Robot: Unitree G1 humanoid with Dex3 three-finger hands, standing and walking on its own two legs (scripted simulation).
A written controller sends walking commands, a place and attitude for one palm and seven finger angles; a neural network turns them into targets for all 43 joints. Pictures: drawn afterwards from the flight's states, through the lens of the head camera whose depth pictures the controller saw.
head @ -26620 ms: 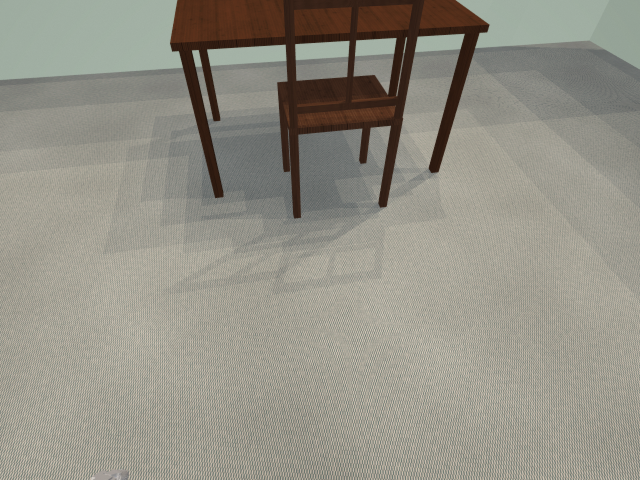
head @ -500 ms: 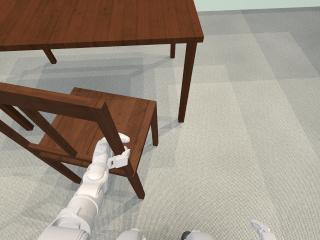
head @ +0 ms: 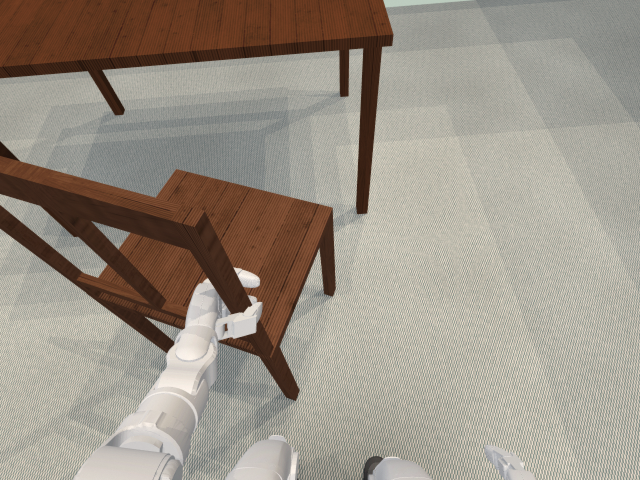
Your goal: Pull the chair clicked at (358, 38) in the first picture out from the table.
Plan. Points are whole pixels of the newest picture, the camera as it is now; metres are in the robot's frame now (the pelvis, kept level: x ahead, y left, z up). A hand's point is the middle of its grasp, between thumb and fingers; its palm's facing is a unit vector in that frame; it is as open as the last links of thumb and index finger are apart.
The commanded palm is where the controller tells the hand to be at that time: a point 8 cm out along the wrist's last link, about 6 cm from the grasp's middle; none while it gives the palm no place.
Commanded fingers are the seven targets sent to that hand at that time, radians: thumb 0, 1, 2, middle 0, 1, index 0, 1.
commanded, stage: step backward, pulling the chair out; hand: left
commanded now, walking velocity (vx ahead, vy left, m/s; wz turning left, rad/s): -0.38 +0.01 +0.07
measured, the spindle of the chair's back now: (120, 264) +0.42 +0.33 -0.06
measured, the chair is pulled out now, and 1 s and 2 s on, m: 0.39 0.58 0.58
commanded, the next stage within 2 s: stop walking, hand still on the chair in 0.36 s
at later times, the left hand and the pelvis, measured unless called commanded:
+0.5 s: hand (252, 408) +0.21 +0.10 -0.06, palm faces -0.07 -0.99 -0.13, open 6.2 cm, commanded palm +0.19 +0.15 -0.05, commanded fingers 0.00 0.90 0.90 -0.50 -1.45 -0.50 -1.45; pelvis -0.12 +0.00 +0.00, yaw +3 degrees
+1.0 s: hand out of the picture +0.13 +0.10 -0.06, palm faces -0.12 -0.99 -0.12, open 6.2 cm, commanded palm +0.12 +0.15 -0.05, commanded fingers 0.00 0.90 0.90 -0.50 -1.45 -0.50 -1.45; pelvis -0.11 +0.02 +0.01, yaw +2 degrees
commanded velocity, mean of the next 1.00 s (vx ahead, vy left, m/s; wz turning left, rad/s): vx -0.07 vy -0.03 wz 0.01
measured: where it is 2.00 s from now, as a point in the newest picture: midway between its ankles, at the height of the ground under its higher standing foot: outside the picture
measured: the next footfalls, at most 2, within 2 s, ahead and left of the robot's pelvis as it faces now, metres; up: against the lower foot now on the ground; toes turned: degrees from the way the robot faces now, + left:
left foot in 0.14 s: -0.09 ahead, +0.15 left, +0.00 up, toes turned +3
right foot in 0.32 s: -0.02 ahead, -0.10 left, +0.00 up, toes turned +2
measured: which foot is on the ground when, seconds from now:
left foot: up 0.00-0.12, down 0.14-1.00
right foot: down 0.00-0.16, up 0.18-0.30, down 0.32-1.00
